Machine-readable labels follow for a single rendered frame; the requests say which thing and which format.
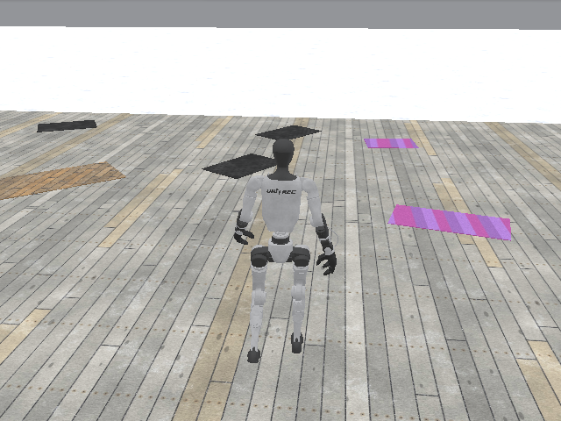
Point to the left robot forearm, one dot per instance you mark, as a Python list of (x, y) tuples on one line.
[(240, 225)]

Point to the robot left upper arm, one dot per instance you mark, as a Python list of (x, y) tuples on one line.
[(250, 195)]

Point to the robot head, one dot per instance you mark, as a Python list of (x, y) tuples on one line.
[(283, 151)]

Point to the robot right upper arm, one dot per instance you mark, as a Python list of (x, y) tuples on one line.
[(309, 186)]

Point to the left robot hand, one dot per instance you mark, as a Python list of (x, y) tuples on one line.
[(242, 241)]

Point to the right robot thigh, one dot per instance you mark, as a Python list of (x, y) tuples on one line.
[(300, 258)]

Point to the right robot hand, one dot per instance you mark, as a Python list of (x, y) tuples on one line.
[(331, 263)]

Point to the right robot forearm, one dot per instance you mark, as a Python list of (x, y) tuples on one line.
[(324, 238)]

